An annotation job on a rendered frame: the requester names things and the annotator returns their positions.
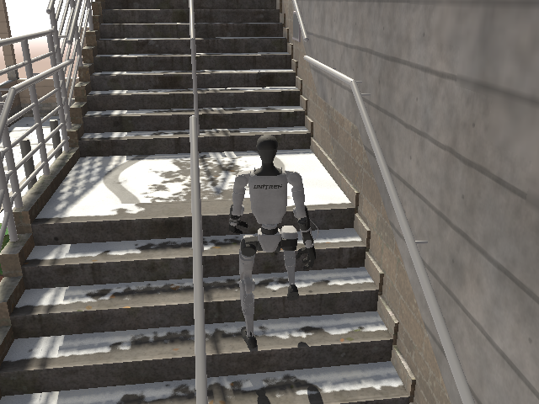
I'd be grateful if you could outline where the robot left forearm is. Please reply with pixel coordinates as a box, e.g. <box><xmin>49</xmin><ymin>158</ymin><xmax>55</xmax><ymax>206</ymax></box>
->
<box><xmin>229</xmin><ymin>204</ymin><xmax>241</xmax><ymax>226</ymax></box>

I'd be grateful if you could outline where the robot left thigh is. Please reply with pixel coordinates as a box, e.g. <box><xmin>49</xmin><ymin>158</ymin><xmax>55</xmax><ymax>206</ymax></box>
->
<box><xmin>239</xmin><ymin>235</ymin><xmax>258</xmax><ymax>294</ymax></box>

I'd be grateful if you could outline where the robot right hand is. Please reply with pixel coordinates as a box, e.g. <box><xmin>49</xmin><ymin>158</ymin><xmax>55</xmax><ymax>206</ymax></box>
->
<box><xmin>296</xmin><ymin>246</ymin><xmax>316</xmax><ymax>270</ymax></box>

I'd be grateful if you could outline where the robot right upper arm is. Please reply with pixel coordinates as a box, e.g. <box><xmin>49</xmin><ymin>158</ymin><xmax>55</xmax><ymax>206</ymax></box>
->
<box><xmin>286</xmin><ymin>171</ymin><xmax>307</xmax><ymax>219</ymax></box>

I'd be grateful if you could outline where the robot left hand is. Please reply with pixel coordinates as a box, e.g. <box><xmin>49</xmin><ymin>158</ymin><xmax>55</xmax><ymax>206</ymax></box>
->
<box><xmin>229</xmin><ymin>221</ymin><xmax>248</xmax><ymax>234</ymax></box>

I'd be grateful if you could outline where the robot left upper arm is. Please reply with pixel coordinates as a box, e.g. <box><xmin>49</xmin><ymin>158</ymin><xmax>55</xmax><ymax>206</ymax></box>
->
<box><xmin>232</xmin><ymin>171</ymin><xmax>250</xmax><ymax>216</ymax></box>

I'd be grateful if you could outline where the robot right forearm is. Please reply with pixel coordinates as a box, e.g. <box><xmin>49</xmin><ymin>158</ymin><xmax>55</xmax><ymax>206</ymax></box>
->
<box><xmin>297</xmin><ymin>206</ymin><xmax>314</xmax><ymax>248</ymax></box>

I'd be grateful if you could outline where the right robot foot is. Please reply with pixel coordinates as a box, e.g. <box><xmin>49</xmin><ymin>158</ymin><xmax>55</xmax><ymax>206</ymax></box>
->
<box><xmin>287</xmin><ymin>284</ymin><xmax>299</xmax><ymax>300</ymax></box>

